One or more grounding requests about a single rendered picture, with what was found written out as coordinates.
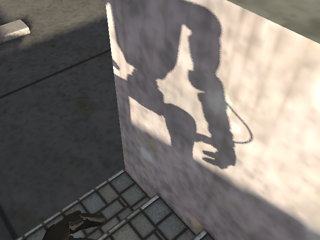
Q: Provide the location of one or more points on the left robot hand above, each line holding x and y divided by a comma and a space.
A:
73, 223

